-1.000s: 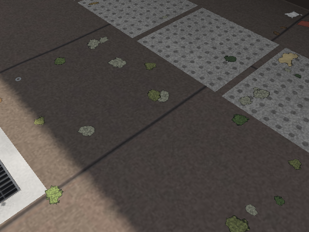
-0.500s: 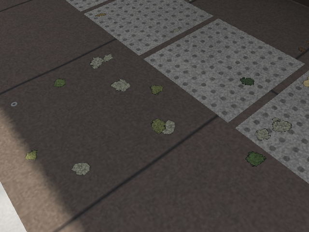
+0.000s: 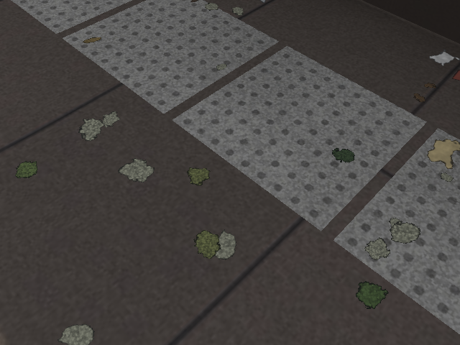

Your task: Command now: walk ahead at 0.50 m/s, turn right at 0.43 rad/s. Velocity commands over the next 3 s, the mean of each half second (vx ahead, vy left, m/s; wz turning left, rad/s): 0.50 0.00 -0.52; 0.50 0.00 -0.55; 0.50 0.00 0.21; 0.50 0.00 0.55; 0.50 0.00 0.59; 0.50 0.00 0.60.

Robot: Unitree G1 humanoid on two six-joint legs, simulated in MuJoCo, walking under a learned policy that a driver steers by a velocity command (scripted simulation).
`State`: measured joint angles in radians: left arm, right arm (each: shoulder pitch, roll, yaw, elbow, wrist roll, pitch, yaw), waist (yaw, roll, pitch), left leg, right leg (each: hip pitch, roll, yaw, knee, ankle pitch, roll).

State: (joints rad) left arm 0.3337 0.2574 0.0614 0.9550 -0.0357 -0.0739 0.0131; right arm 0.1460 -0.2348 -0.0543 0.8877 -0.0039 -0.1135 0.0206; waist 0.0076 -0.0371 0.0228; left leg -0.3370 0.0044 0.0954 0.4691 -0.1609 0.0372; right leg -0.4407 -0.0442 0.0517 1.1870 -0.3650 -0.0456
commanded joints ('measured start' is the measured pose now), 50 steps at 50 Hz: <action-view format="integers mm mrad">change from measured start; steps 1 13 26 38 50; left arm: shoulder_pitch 42 -300 -66 26 -20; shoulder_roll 29 10 124 164 148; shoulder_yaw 23 14 59 62 28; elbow -59 -218 -241 -230 -266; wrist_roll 0 17 20 12 11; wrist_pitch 18 28 0 2 0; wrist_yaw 4 -48 -42 0 5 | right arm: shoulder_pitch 22 155 3 -244 116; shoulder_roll -76 -175 -156 -98 -144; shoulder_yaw -18 -49 -31 -18 -43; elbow -13 42 -86 -195 -126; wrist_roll -9 3 22 8 5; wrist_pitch -14 15 -50 -4 -9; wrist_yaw -1 -47 -23 -10 3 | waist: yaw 4 -75 26 61 -81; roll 149 65 32 -53 94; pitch -39 78 -126 -9 -104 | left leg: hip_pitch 137 332 -413 -204 429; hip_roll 265 287 110 16 314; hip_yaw -225 64 -177 -143 -627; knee -316 -332 777 91 -190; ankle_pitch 39 222 -191 269 -232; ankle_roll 131 120 -10 -78 189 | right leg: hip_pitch -153 -307 484 210 -346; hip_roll -106 -82 -189 -62 26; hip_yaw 49 -50 393 223 112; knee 15 -456 -907 -943 116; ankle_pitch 101 399 302 304 -46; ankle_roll -10 -4 -269 -173 12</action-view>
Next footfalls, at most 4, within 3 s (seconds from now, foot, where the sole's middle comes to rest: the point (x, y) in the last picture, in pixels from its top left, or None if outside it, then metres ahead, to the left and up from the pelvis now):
0.42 right None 0.35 -0.18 -0.77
0.92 left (268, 275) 0.69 -0.11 -0.77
1.38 right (369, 261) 0.75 -0.43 -0.77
1.86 left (303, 176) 1.10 -0.26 -0.77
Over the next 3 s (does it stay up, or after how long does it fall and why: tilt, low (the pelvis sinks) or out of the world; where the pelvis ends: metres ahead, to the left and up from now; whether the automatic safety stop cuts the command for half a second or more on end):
stays up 1.50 -0.23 -0.01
